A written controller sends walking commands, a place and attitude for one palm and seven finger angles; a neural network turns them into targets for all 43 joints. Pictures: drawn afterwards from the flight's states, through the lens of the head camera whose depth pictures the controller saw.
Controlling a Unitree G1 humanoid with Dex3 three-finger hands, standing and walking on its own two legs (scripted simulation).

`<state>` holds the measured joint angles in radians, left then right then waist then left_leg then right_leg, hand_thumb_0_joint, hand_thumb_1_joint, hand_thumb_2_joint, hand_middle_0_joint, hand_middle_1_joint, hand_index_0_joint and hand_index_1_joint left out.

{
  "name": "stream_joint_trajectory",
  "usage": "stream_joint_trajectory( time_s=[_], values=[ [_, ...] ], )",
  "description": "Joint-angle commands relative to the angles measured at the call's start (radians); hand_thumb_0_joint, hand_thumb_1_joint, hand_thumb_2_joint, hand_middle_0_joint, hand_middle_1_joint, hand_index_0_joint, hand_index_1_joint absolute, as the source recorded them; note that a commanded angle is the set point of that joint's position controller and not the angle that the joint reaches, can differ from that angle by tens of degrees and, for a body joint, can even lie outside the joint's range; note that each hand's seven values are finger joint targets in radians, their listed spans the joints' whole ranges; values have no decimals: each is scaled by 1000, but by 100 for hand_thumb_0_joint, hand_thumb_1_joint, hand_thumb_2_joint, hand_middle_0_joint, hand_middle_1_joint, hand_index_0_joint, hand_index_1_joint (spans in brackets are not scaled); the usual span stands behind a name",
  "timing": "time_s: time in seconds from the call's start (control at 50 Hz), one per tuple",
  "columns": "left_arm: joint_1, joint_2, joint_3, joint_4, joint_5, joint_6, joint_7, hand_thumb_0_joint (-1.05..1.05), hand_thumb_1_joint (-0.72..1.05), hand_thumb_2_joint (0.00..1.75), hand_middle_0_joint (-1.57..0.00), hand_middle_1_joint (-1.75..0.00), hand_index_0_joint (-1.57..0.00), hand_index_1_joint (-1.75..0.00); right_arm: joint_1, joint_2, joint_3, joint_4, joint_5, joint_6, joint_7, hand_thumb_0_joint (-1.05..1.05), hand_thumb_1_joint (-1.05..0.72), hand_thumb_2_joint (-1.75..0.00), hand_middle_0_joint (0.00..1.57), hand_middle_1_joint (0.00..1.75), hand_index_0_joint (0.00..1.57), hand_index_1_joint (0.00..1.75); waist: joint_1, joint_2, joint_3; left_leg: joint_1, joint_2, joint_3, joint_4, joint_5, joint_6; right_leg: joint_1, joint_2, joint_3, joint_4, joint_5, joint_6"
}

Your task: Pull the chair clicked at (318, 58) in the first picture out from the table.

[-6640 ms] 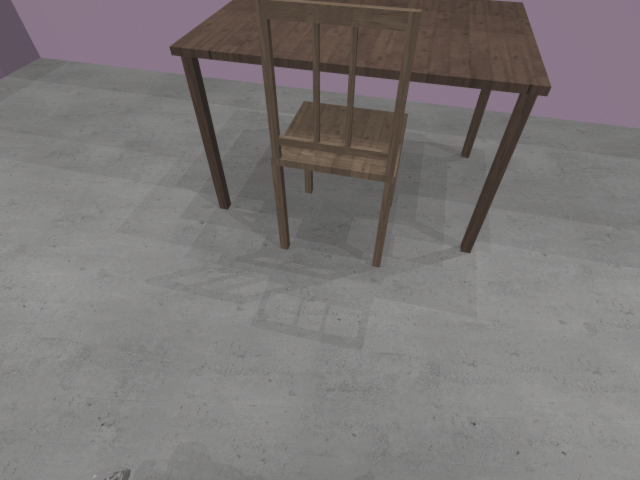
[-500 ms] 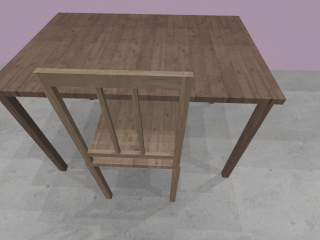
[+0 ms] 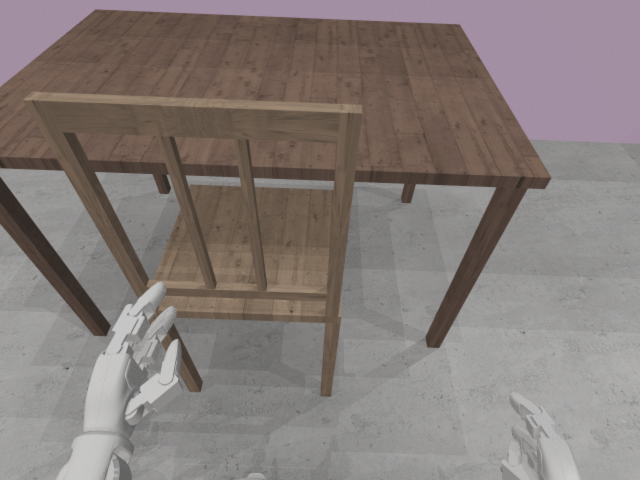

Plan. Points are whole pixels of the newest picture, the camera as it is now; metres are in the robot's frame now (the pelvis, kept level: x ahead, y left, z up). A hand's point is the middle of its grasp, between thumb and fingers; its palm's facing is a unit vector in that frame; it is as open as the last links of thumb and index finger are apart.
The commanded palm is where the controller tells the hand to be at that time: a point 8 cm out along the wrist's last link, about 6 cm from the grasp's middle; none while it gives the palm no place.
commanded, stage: raise the hand toward the chair's back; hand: left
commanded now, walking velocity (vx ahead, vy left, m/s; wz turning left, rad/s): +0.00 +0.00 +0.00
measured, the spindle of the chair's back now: (192, 224) +0.51 +0.23 +0.01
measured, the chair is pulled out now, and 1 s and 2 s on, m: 0.00 0.00 0.00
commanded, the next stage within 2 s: aim the fingers beside a spindle in 1.82 s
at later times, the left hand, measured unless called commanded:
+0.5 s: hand (170, 411) +0.21 +0.19 -0.01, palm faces -0.03 -1.00 -0.03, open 12.4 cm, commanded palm +0.18 +0.25 +0.00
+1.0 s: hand (152, 390) +0.23 +0.21 +0.00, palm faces +0.01 -1.00 -0.05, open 16.3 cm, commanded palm +0.21 +0.27 +0.01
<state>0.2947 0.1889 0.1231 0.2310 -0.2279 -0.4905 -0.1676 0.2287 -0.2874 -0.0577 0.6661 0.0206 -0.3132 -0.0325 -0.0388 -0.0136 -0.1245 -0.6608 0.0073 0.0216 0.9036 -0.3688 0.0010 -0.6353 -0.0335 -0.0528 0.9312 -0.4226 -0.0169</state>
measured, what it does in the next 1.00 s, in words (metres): stands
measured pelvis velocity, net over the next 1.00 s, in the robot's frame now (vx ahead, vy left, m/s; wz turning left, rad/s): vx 0.02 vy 0.01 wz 0.01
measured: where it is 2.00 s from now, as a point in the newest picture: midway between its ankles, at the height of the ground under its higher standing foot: outside the picture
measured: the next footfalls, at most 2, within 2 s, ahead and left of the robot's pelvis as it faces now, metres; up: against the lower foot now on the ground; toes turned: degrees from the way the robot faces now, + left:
none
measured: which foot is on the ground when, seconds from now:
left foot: down 0.00-1.00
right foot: down 0.00-1.00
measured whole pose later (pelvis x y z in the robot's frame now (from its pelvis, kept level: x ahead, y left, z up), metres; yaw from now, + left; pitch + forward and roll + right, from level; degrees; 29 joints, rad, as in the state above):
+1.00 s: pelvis +0.02 +0.01 -0.04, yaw +0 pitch +16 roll -3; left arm 0.40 0.25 0.19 0.00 -0.27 -0.42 -0.28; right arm 0.19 -0.23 -0.01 0.52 0.03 -0.20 -0.06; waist -0.01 0.02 -0.15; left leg -0.95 0.02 -0.03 1.18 -0.51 0.01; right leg -0.87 -0.02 -0.10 1.13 -0.54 -0.01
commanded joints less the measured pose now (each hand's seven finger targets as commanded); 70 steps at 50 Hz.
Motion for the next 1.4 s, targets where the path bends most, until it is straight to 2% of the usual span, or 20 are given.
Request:
stream_joint_trajectory(
  time_s=[0.0, 0.04, 0.06, 0.12, 0.14, 0.16, 0.18, 0.24, 0.26, 0.34, 0.38, 0.44, 0.54, 0.6, 0.68, 0.74, 0.9, 1.08, 1.14, 1.38],
  values=[
    [311, 116, 135, -5, -50, -137, -209, 0, 55, 75, -16, -25, -16, -25, -147, -84, -53, -287, 16, -21, 37, 0, -90, -90, 20, 30, 20, 30, 121, -80, -70, -207, -57, 21, 77, -50, 1, -42, -3, 105, -71, -149, -21],
    [257, 155, 177, -157, -82, -79, -195, 0, 50, 73, -16, -24, -16, -24, -151, -73, -54, -335, 19, 13, 26, 0, -90, -90, 20, 30, 20, 30, 123, -2, -128, -212, -57, 20, 97, -57, 6, -31, -1, 126, -58, -162, -14],
    [235, 146, 161, -258, -90, -64, -178, 0, 48, 72, -16, -23, -16, -23, -156, -69, -50, -358, 19, 26, 17, 0, -90, -90, 20, 30, 20, 30, 113, 34, -142, -201, -51, 18, 110, -56, 12, -52, 2, 129, -47, -161, -12],
    [109, 149, 138, -542, -63, -109, -95, 0, 41, 69, -15, -22, -15, -22, -100, -46, -46, -340, 3, 39, -1, 0, -90, -90, 20, 30, 20, 30, 61, 137, -223, -132, -20, -14, 161, 40, 27, -119, 26, 96, 22, 0, -16],
    [50, 166, 125, -603, -55, -132, -85, 0, 39, 68, -15, -22, -15, -22, -80, -51, -42, -321, -6, 41, -8, 0, -90, -90, 20, 30, 20, 30, 30, 119, -228, -134, -12, -28, 187, 61, 29, -147, 37, 88, 49, 50, -13],
    [44, 160, 110, -625, -42, -155, -82, 0, 36, 67, -15, -22, -15, -22, -71, -48, -43, -302, -10, 41, -14, 0, -90, -90, 20, 30, 20, 30, 20, 131, -246, -120, -7, -35, 203, 93, 31, -169, 41, 77, 66, 90, -16],
    [53, 127, 68, -598, -36, -169, -91, 0, 34, 66, -14, -21, -14, -21, -68, -46, -36, -282, -12, 37, -16, 0, -90, -90, 20, 30, 20, 30, -1, 137, -226, -122, -4, -42, 218, 103, 32, -204, 44, 62, 79, 106, -15],
    [51, 109, 30, -494, -44, -147, -154, 0, 27, 63, -14, -20, -14, -20, -72, -62, -23, -245, -4, 23, -25, 0, -90, -90, 20, 30, 20, 30, -34, 95, -170, -184, 1, -58, 247, 43, 35, -265, 51, 58, 68, 33, -11],
    [61, 121, 46, -460, -52, -122, -174, 0, 25, 62, -13, -20, -13, -20, -75, -68, -23, -238, 1, 20, -28, 0, -90, -90, 20, 30, 20, 30, -31, 68, -183, -200, 1, -59, 247, 21, 34, -253, 48, 62, 58, 4, -7],
    [155, 169, 138, -397, -88, 28, -218, 0, 15, 58, -13, -18, -13, -18, -104, -60, -22, -250, 24, 34, -43, 0, -90, -90, 20, 30, 20, 30, 27, 23, -278, -197, -5, -53, 214, 44, 36, -131, 40, 78, 21, 1, 0],
    [173, 177, 175, -449, -105, 64, -203, 0, 11, 56, -12, -18, -12, -18, -112, -48, -22, -261, 25, 43, -46, 0, -90, -90, 20, 30, 20, 30, 51, 8, -334, -179, -6, -51, 197, 91, 35, -65, 29, 74, 25, 60, 8],
    [179, 166, 193, -453, -107, 66, -154, 0, 4, 53, -11, -16, -11, -16, -126, -27, -19, -250, 18, 46, -49, 0, -90, -90, 20, 30, 20, 30, 69, 20, -305, -160, -4, -61, 169, 119, 31, -80, 37, 39, 45, 91, 3],
    [182, 143, 164, -393, -81, 16, -117, 0, -8, 48, -10, -15, -10, -15, -101, -37, -22, -241, 12, 46, -42, 0, -90, -90, 20, 30, 20, 30, 43, -32, -239, -179, -3, -62, 153, 79, 28, -137, 40, 18, 45, 39, 3],
    [153, 140, 132, -417, -77, -10, -130, 0, -15, 45, -10, -14, -10, -14, -79, -54, -22, -250, 15, 41, -40, 0, -90, -90, 20, 30, 20, 30, 30, 21, -227, -161, -4, -60, 138, 46, 26, -163, 35, 15, 39, -1, -1],
    [143, 158, 135, -460, -75, -24, -121, 0, -24, 41, -9, -12, -9, -12, -66, -63, -24, -260, 15, 39, -41, 0, -90, -90, 20, 30, 20, 30, 34, 58, -256, -110, -4, -60, 120, 77, 27, -155, 36, 3, 44, 37, -6],
    [145, 176, 160, -452, -71, -26, -99, 0, -31, 38, -8, -11, -8, -11, -64, -66, -25, -256, 14, 46, -40, 0, -90, -90, 20, 30, 20, 30, 37, 58, -240, -105, -3, -61, 112, 82, 25, -154, 41, -8, 43, 42, -8],
    [84, 172, 133, -435, -60, 0, -102, 0, -50, 30, -6, -8, -6, -8, -51, -79, -12, -278, 12, 68, -31, 0, -90, -90, 20, 30, 20, 30, 20, 97, -216, -75, -1, -69, 84, 54, 19, -167, 45, -19, 26, 28, -9],
    [11, 194, 151, -428, -65, 28, -116, 0, -50, 30, -6, -8, -6, -8, -38, -84, 1, -283, 11, 73, -31, 0, -90, -90, 20, 30, 20, 30, 15, 111, -231, -18, 5, -80, 69, 104, 14, -159, 49, -32, 22, 71, -10],
    [-3, 207, 171, -394, -67, 38, -116, 0, -50, 30, -6, -8, -6, -8, -36, -89, 3, -280, 11, 74, -32, 0, -90, -90, 20, 30, 20, 30, 17, 73, -227, -29, 5, -85, 60, 96, 15, -142, 50, -33, 14, 66, -10],
    [-48, 216, 182, -357, -80, 48, -137, 0, -50, 30, -6, -8, -6, -8, -21, -99, 1, -275, 17, 66, -35, 0, -90, -90, 20, 30, 20, 30, 22, 65, -242, -9, 0, -70, 42, 128, 16, -97, 42, -24, -13, 102, -7]
  ],
)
